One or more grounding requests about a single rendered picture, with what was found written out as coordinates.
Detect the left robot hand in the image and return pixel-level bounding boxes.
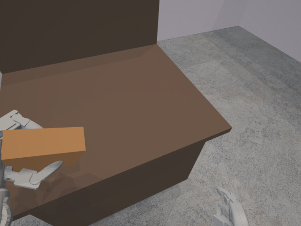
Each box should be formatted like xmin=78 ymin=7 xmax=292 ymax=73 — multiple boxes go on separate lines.
xmin=0 ymin=110 xmax=64 ymax=190

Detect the robot left forearm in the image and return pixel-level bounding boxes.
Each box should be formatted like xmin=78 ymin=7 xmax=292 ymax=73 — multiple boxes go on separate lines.
xmin=0 ymin=188 xmax=13 ymax=226

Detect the sponge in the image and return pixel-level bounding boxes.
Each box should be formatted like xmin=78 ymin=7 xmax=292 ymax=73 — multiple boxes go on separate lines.
xmin=1 ymin=127 xmax=86 ymax=172

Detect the right robot hand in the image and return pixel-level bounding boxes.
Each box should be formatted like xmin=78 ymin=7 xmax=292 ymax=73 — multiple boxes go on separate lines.
xmin=214 ymin=187 xmax=250 ymax=226

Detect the table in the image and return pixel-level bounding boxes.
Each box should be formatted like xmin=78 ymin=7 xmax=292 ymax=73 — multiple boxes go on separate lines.
xmin=0 ymin=0 xmax=232 ymax=226

